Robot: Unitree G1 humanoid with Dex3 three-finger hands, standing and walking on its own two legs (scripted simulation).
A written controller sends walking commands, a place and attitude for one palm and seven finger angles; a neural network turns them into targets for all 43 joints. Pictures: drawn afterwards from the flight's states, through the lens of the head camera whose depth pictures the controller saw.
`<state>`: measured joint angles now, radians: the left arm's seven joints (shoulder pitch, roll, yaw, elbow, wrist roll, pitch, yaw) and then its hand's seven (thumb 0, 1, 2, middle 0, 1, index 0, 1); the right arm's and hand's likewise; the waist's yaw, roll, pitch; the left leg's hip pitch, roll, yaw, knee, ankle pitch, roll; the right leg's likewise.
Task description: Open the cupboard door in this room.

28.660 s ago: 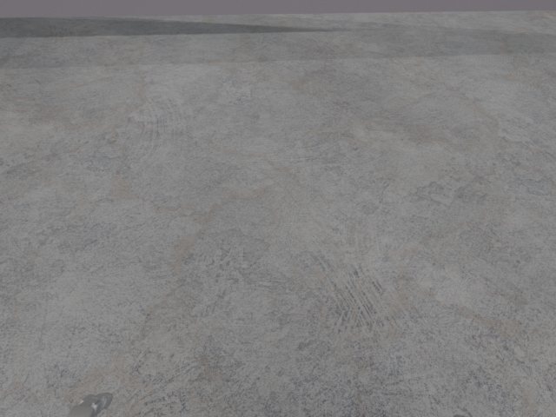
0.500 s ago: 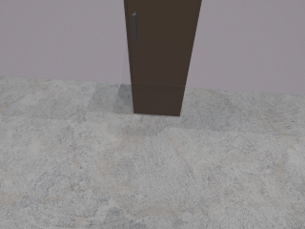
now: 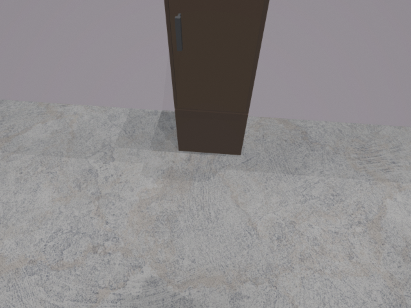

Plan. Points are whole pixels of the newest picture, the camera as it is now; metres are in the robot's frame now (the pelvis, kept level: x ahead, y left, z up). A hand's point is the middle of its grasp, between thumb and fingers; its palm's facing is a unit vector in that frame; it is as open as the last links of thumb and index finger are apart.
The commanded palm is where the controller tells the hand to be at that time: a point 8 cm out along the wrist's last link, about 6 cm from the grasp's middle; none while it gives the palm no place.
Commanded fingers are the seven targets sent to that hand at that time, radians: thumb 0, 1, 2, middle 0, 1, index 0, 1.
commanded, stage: look at it before walking up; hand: left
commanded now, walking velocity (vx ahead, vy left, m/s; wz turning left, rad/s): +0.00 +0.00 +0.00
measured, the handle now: (179, 32) +1.13 +0.18 +0.03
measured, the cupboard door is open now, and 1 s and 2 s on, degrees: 0 0 0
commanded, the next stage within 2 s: walk to a spot facing it in 0.38 s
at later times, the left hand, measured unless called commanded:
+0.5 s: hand out of the picture -0.02 +0.17 -0.18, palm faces +0.03 -0.98 -0.18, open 7.3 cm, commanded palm none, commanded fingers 0.00 0.90 0.90 -0.20 -0.30 -0.20 -0.30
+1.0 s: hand out of the picture +0.02 +0.20 -0.20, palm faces +0.08 -0.99 -0.13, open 7.3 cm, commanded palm none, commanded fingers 0.00 0.90 0.90 -0.20 -0.30 -0.20 -0.30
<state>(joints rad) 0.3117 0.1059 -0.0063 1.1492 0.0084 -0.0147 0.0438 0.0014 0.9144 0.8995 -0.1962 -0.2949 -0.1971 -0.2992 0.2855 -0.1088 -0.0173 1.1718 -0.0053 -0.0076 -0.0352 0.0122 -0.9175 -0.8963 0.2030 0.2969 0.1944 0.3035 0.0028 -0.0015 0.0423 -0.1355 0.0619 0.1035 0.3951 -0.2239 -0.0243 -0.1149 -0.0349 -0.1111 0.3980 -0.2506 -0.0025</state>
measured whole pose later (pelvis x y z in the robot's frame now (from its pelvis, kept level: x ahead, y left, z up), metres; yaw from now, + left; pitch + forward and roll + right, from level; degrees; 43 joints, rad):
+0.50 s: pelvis +0.00 +0.00 +0.00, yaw +0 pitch -2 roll +0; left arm 0.30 0.14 0.00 1.14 0.01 -0.02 0.04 0.00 0.91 0.90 -0.20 -0.29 -0.20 -0.30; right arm 0.27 -0.12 -0.02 1.16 0.00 -0.01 -0.03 0.01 -0.91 -0.90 0.20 0.30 0.19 0.30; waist 0.00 -0.01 0.05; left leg -0.15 0.06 0.11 0.40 -0.22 -0.02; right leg -0.12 -0.04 -0.11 0.39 -0.24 0.00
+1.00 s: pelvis +0.12 +0.05 -0.03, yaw +0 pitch +1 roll -1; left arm 0.43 0.13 0.05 1.17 0.02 -0.02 0.02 0.00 0.91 0.90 -0.20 -0.29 -0.20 -0.30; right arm 0.29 -0.14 -0.05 1.07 -0.02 -0.08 -0.01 0.01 -0.91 -0.90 0.20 0.30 0.19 0.30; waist 0.01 -0.04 0.06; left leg -0.25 0.05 0.17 0.69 -0.45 0.04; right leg -0.26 -0.08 -0.06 0.96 -0.49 0.00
